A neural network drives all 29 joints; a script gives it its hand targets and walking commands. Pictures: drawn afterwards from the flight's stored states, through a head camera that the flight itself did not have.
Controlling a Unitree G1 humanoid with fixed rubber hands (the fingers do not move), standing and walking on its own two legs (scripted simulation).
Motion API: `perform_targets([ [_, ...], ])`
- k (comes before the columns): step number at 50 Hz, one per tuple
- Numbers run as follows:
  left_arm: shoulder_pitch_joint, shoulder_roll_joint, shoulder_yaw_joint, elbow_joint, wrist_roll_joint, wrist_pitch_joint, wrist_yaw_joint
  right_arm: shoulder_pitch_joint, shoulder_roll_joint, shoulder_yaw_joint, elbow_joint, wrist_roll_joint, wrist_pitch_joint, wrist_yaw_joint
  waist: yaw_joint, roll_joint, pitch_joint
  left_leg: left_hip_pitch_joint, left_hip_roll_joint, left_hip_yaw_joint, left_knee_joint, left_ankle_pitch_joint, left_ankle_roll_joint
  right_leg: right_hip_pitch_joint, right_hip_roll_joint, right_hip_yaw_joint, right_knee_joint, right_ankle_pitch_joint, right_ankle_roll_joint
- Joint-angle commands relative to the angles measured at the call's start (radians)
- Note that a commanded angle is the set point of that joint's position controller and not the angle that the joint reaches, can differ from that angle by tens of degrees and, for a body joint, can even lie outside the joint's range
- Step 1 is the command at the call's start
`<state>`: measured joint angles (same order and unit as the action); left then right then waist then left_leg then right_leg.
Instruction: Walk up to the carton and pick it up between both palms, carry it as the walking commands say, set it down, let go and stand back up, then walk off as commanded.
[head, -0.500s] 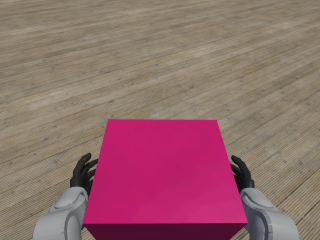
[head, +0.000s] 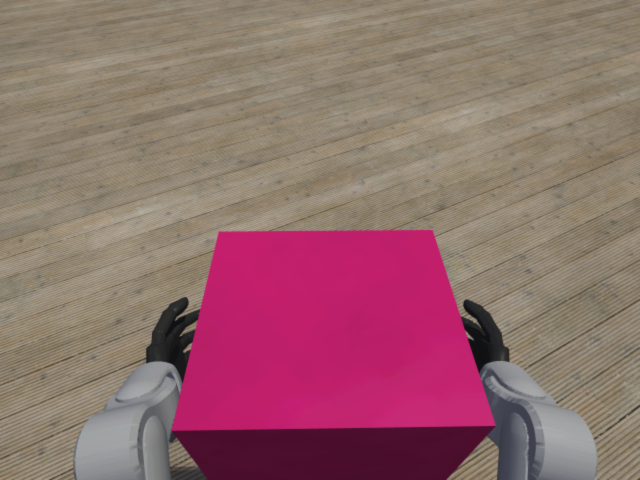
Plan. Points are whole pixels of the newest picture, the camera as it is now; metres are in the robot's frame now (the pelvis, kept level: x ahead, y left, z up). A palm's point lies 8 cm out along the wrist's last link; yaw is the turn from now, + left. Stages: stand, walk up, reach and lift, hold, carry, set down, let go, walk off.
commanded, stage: carry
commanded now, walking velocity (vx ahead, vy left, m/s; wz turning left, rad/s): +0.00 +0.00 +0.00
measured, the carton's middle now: (326, 379) +0.26 +0.02 +0.01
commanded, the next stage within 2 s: none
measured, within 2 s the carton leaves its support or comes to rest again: neither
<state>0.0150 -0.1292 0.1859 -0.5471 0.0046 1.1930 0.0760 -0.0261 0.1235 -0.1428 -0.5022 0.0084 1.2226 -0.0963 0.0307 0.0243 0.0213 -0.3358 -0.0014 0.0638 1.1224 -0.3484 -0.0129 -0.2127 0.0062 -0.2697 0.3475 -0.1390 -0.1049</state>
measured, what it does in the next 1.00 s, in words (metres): walks ahead: left foot, then right foot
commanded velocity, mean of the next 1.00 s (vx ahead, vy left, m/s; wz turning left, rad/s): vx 0.00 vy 0.00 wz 0.00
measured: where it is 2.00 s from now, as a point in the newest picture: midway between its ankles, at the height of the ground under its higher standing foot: outside the picture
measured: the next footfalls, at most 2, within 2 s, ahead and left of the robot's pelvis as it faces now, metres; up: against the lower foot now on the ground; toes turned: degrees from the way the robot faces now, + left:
left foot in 0.22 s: +0.24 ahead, +0.15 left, +0.00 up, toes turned -11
right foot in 0.48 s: +0.17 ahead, -0.06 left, +0.00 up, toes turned -5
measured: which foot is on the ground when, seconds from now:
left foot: up 0.00-0.20, down 0.22-1.00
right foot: down 0.00-0.24, up 0.26-0.46, down 0.48-1.00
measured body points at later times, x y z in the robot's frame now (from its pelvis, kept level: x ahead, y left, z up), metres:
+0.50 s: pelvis +0.16 +0.08 +0.00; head +0.17 +0.09 +0.45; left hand +0.42 +0.24 +0.06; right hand +0.40 -0.10 +0.07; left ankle +0.20 +0.15 -0.74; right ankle +0.14 -0.05 -0.74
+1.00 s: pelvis +0.18 +0.06 -0.01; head +0.17 +0.07 +0.44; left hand +0.43 +0.23 +0.07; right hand +0.41 -0.11 +0.06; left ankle +0.20 +0.15 -0.74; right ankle +0.14 -0.05 -0.74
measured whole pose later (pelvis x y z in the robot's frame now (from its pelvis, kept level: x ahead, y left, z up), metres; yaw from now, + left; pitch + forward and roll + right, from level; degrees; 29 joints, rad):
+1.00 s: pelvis +0.18 +0.06 -0.01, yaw -2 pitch +2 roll -1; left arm 0.02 -0.13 0.18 -0.50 -0.01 1.19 0.08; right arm 0.04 0.13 -0.14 -0.50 0.00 1.19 -0.10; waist 0.01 0.00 -0.08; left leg -0.32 0.04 0.14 0.54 -0.25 0.04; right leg -0.21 -0.07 -0.19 0.50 -0.32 0.01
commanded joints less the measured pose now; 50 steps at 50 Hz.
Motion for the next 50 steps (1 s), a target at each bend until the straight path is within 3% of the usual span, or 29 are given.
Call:
perform_targets([
  [1,-0.502,-0.771,-0.809,-0.146,-0.263,-0.006,-0.144,-0.413,0.776,0.716,-0.149,0.202,-0.044,0.114,-0.020,-0.037,-0.251,-0.132,0.080,-0.050,-0.135,0.068,-0.014,0.318,-0.322,0.281,-0.126,0.592,-0.035],
  [2,-0.519,-0.788,-0.808,-0.151,-0.287,-0.013,-0.156,-0.405,0.800,0.723,-0.163,0.204,-0.048,0.106,-0.030,-0.107,-0.228,-0.089,0.062,-0.006,-0.215,0.087,-0.010,0.259,-0.279,0.185,-0.131,0.652,0.000],
  [3,-0.470,-0.754,-0.789,-0.147,-0.269,-0.018,-0.155,-0.396,0.786,0.729,-0.185,0.210,-0.053,0.107,-0.029,-0.167,-0.238,-0.046,0.050,0.002,-0.343,0.088,-0.007,0.247,-0.277,0.192,-0.125,0.660,0.000],
  [6,-0.515,-0.737,-0.796,-0.231,-0.269,-0.033,-0.149,-0.386,0.809,0.743,-0.209,0.226,-0.069,0.102,-0.017,-0.204,-0.296,-0.051,-0.001,0.082,-0.498,0.212,-0.008,0.330,-0.226,0.104,-0.021,0.746,0.015],
  [7,-0.476,-0.784,-0.821,-0.204,-0.276,-0.030,-0.152,-0.397,0.786,0.735,-0.253,0.224,-0.073,0.106,-0.016,-0.133,-0.338,0.004,0.004,0.084,-0.538,0.279,0.000,0.294,-0.248,0.098,0.019,0.671,0.031],
  [10,-0.395,-0.702,-0.763,-0.201,-0.247,-0.035,-0.131,-0.398,0.756,0.765,-0.268,0.254,-0.056,0.108,-0.029,-0.198,-0.376,0.134,0.015,0.107,-0.733,0.453,0.002,0.238,-0.186,0.086,0.158,0.490,0.089],
  [11,-0.365,-0.696,-0.756,-0.170,-0.232,-0.021,-0.128,-0.419,0.754,0.778,-0.270,0.261,-0.042,0.115,-0.028,-0.114,-0.395,0.233,0.077,0.073,-0.765,0.624,0.020,0.153,-0.166,0.087,0.218,0.296,0.121],
  [12,-0.393,-0.669,-0.779,-0.189,-0.226,-0.014,-0.114,-0.361,0.706,0.740,-0.235,0.240,-0.036,0.121,-0.019,0.057,-0.408,0.333,0.238,-0.124,-0.735,0.981,0.041,0.058,-0.117,0.092,0.302,-0.064,0.160],
  [13,-0.430,-0.660,-0.758,-0.122,-0.216,0.003,-0.113,-0.390,0.691,0.704,-0.159,0.223,-0.022,0.120,-0.038,0.188,-0.386,0.460,0.398,-0.274,-0.732,1.241,0.118,-0.135,-0.077,0.083,0.367,-0.382,0.203],
  [14,-0.363,-0.616,-0.751,-0.113,-0.208,0.004,-0.110,-0.328,0.665,0.714,-0.140,0.222,-0.019,0.122,-0.048,0.129,-0.397,0.491,0.398,-0.274,-0.739,1.129,0.168,-0.169,-0.083,0.132,0.395,-0.473,0.187],
  [15,-0.444,-0.680,-0.814,-0.150,-0.233,-0.005,-0.123,-0.320,0.722,0.715,-0.112,0.225,-0.034,0.135,-0.049,0.223,-0.386,0.439,0.396,-0.262,-0.769,1.072,0.184,-0.185,-0.092,0.159,0.387,-0.466,0.182],
  [16,-0.413,-0.716,-0.774,-0.067,-0.230,-0.001,-0.124,-0.367,0.736,0.720,-0.130,0.234,-0.041,0.127,-0.046,0.114,-0.442,0.434,0.361,-0.218,-0.782,0.893,0.167,-0.128,-0.093,0.174,0.353,-0.419,0.170],
  [19,-0.492,-0.771,-0.816,-0.118,-0.236,-0.023,-0.123,-0.403,0.772,0.717,-0.165,0.231,-0.064,0.145,-0.032,0.163,-0.404,0.336,0.286,-0.157,-0.859,0.498,0.101,-0.076,-0.106,0.161,0.294,-0.316,0.170],
  [20,-0.495,-0.773,-0.818,-0.110,-0.228,-0.029,-0.122,-0.397,0.778,0.715,-0.148,0.224,-0.066,0.147,-0.029,0.150,-0.364,0.309,0.276,-0.085,-0.827,0.636,0.098,-0.049,-0.102,0.119,0.206,-0.251,0.172],
  [21,-0.493,-0.771,-0.813,-0.104,-0.230,-0.030,-0.115,-0.384,0.774,0.707,-0.141,0.230,-0.068,0.146,-0.029,0.180,-0.403,0.316,0.247,-0.082,-0.822,0.590,0.082,-0.002,-0.069,0.094,0.159,-0.203,0.167],
  [24,-0.467,-0.802,-0.781,-0.081,-0.238,-0.033,-0.127,-0.473,0.787,0.744,-0.208,0.241,-0.072,0.137,-0.026,-0.005,-0.410,0.274,0.230,-0.057,-0.718,0.588,0.079,0.095,-0.124,0.112,-0.014,0.005,0.155],
  [25,-0.493,-0.785,-0.822,-0.150,-0.255,-0.042,-0.128,-0.380,0.782,0.734,-0.183,0.228,-0.074,0.142,-0.030,0.032,-0.413,0.244,0.187,-0.027,-0.701,0.565,0.048,0.093,-0.156,0.135,0.045,0.029,0.151],
  [27,-0.514,-0.746,-0.814,-0.131,-0.255,-0.027,-0.118,-0.357,0.730,0.697,-0.124,0.196,-0.062,0.125,-0.030,-0.003,-0.371,0.219,0.175,-0.030,-0.669,0.629,0.040,0.071,-0.185,0.160,0.064,0.193,0.134],
  [30,-0.499,-0.738,-0.814,-0.138,-0.256,-0.025,-0.120,-0.391,0.729,0.727,-0.154,0.222,-0.058,0.129,-0.027,0.008,-0.377,0.231,0.182,-0.051,-0.661,0.665,0.050,0.072,-0.169,0.164,0.088,0.123,0.128],
  [33,-0.464,-0.725,-0.773,-0.066,-0.246,-0.013,-0.110,-0.378,0.710,0.713,-0.129,0.214,-0.046,0.115,-0.030,-0.031,-0.313,0.161,0.180,-0.041,-0.674,0.521,0.055,0.058,-0.180,0.160,0.077,0.134,0.129],
  [37,-0.502,-0.740,-0.799,-0.105,-0.254,-0.016,-0.111,-0.396,0.726,0.708,-0.131,0.227,-0.049,0.123,-0.023,0.063,-0.336,0.177,0.171,-0.023,-0.650,0.595,0.048,0.032,-0.176,0.159,0.099,0.104,0.120],
  [38,-0.448,-0.739,-0.758,-0.027,-0.252,-0.010,-0.115,-0.391,0.720,0.719,-0.151,0.222,-0.052,0.116,-0.024,-0.055,-0.358,0.178,0.166,-0.044,-0.632,0.591,0.054,0.079,-0.165,0.138,0.102,0.141,0.131],
  [40,-0.511,-0.748,-0.788,-0.082,-0.267,-0.020,-0.106,-0.380,0.747,0.715,-0.115,0.227,-0.051,0.119,-0.025,-0.029,-0.341,0.168,0.171,-0.050,-0.653,0.497,0.063,0.055,-0.175,0.168,0.087,0.107,0.120],
  [42,-0.518,-0.759,-0.779,-0.087,-0.254,-0.022,-0.105,-0.430,0.749,0.728,-0.147,0.241,-0.054,0.117,-0.027,-0.037,-0.310,0.152,0.162,-0.027,-0.631,0.575,0.046,0.049,-0.169,0.151,0.103,0.188,0.123],
  [43,-0.391,-0.736,-0.763,-0.048,-0.242,-0.015,-0.102,-0.397,0.702,0.733,-0.183,0.242,-0.057,0.115,-0.026,-0.002,-0.395,0.210,0.159,-0.035,-0.613,0.524,0.068,0.055,-0.176,0.166,0.099,0.179,0.109],
  [45,-0.465,-0.732,-0.777,-0.120,-0.250,-0.029,-0.103,-0.423,0.737,0.749,-0.193,0.248,-0.059,0.114,-0.021,-0.040,-0.356,0.155,0.165,-0.024,-0.607,0.536,0.062,0.076,-0.178,0.160,0.095,0.218,0.113],
  [47,-0.452,-0.702,-0.794,-0.135,-0.247,-0.027,-0.094,-0.312,0.710,0.720,-0.115,0.233,-0.051,0.124,-0.023,0.052,-0.387,0.215,0.174,-0.035,-0.618,0.598,0.057,0.054,-0.163,0.150,0.114,0.125,0.117],
  [48,-0.464,-0.712,-0.765,-0.068,-0.238,-0.023,-0.095,-0.365,0.718,0.728,-0.113,0.240,-0.052,0.118,-0.025,-0.051,-0.328,0.156,0.168,-0.047,-0.646,0.503,0.053,0.032,-0.162,0.152,0.102,0.088,0.112],
  [50,-0.489,-0.718,-0.782,-0.096,-0.249,-0.020,-0.099,-0.391,0.701,0.719,-0.155,0.241,-0.055,0.117,-0.024,-0.006,-0.308,0.138,0.151,-0.034,-0.659,0.437,0.047,0.048,-0.175,0.168,0.102,0.089,0.096],
])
